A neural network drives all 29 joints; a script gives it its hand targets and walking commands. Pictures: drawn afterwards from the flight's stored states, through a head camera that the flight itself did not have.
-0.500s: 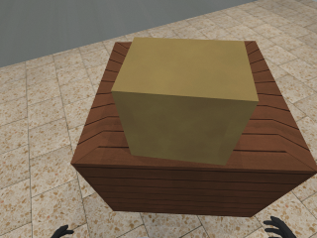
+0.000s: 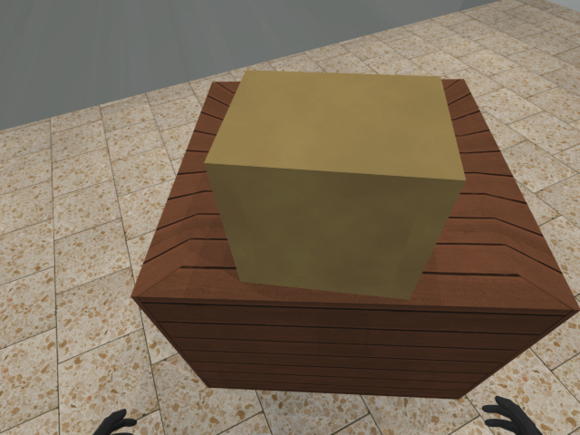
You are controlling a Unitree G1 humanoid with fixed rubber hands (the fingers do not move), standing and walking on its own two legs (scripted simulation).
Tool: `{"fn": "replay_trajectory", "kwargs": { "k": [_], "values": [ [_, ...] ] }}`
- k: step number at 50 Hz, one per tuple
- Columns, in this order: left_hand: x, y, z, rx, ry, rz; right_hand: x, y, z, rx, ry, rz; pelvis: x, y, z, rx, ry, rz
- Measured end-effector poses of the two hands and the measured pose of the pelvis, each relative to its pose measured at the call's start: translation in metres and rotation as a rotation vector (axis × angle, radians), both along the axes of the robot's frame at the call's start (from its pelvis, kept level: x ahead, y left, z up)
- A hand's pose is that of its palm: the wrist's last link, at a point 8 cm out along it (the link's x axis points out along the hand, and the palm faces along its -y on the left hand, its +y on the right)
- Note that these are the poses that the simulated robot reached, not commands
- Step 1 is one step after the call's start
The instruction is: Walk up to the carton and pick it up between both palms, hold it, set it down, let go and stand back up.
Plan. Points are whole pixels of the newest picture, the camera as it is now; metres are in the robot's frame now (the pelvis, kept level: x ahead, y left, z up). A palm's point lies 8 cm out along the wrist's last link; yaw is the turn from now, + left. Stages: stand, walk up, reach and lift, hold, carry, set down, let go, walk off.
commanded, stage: walk up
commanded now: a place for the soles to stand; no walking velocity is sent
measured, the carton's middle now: (330, 189) +0.50 -0.03 +0.04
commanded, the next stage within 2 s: reach and lift in 0.30 s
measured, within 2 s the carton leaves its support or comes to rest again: neither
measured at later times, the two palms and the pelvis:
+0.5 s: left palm out of the picture +0.13 +0.28 -0.09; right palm out of the picture +0.14 -0.29 -0.09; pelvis -0.01 -0.01 +0.00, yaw +0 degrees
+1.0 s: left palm (128, 419) +0.16 +0.26 -0.06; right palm out of the picture +0.14 -0.26 -0.05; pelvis +0.00 +0.00 +0.01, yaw +0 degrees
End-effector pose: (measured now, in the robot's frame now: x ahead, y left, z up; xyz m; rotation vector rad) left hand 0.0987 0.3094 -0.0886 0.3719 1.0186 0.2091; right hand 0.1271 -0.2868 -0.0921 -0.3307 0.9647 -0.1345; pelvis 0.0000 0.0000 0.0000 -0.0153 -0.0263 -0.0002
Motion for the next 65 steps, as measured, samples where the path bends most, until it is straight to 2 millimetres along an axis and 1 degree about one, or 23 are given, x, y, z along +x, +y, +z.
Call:
{"fn": "replay_trajectory", "kwargs": {
  "k": [6, 17, 19, 21, 23, 27, 31, 35, 39, 42, 46, 49, 57, 65],
  "values": [
    [0.0, 0.0, 0.0, 0.0, 0.0, 0.0, -0.003, 0.0, -0.001, 0.0, 0.007, -0.002, 0.0, 0.0, 0.0, 0.0, 0.0, 0.0],
    [0.0, 0.0, 0.0, 0.0, 0.0, 0.0, -0.003, 0.0, -0.001, 0.0, 0.007, -0.002, 0.0, 0.0, 0.0, 0.0, 0.0, 0.0],
    [0.002, -0.001, -0.002, 0.002, 0.041, 0.024, 0.0, -0.001, -0.002, -0.002, -0.026, 0.02, -0.001, -0.001, -0.001, 0.001, -0.004, 0.0],
    [0.009, -0.005, -0.004, 0.003, 0.069, 0.043, 0.005, 0.0, -0.003, 0.008, -0.057, 0.043, -0.003, -0.002, -0.002, 0.003, -0.012, 0.001],
    [0.019, -0.014, -0.002, -0.01, 0.062, 0.045, 0.012, 0.001, -0.002, 0.02, -0.095, 0.063, -0.005, -0.004, -0.003, 0.006, -0.016, 0.001],
    [0.045, -0.038, 0.007, -0.051, -0.019, 0.024, 0.02, 0.002, 0.002, 0.03, -0.151, 0.082, -0.005, -0.007, -0.003, 0.009, -0.019, 0.0],
    [0.066, -0.053, 0.016, -0.077, -0.099, -0.002, 0.016, 0.003, 0.001, 0.037, -0.149, 0.073, -0.005, -0.01, -0.003, 0.011, -0.019, -0.001],
    [0.074, -0.058, 0.018, -0.094, -0.123, -0.006, 0.006, 0.007, 0.003, 0.04, -0.136, 0.054, -0.002, -0.013, -0.001, 0.015, -0.023, -0.001],
    [0.071, -0.058, 0.018, -0.119, -0.137, 0.009, -0.001, 0.011, 0.012, 0.037, -0.152, 0.051, 0.001, -0.013, 0.003, 0.014, -0.025, -0.002],
    [0.065, -0.056, 0.02, -0.143, -0.157, 0.022, -0.002, 0.014, 0.019, 0.032, -0.176, 0.052, 0.003, -0.01, 0.005, 0.01, -0.027, -0.002],
    [0.059, -0.052, 0.023, -0.176, -0.192, 0.042, 0.003, 0.02, 0.029, 0.032, -0.218, 0.05, 0.004, -0.005, 0.008, 0.004, -0.026, -0.003],
    [0.057, -0.049, 0.026, -0.194, -0.224, 0.054, 0.009, 0.026, 0.036, 0.04, -0.255, 0.045, 0.005, -0.001, 0.01, -0.001, -0.02, -0.003],
    [0.07, -0.043, 0.038, -0.217, -0.329, 0.054, 0.022, 0.042, 0.044, 0.086, -0.315, 0.007, 0.008, 0.005, 0.014, -0.009, -0.007, -0.004],
    [0.081, -0.045, 0.048, -0.237, -0.425, 0.048, 0.034, 0.042, 0.052, 0.112, -0.379, -0.025, 0.017, 0.005, 0.016, -0.009, 0.001, -0.005]
  ]
}}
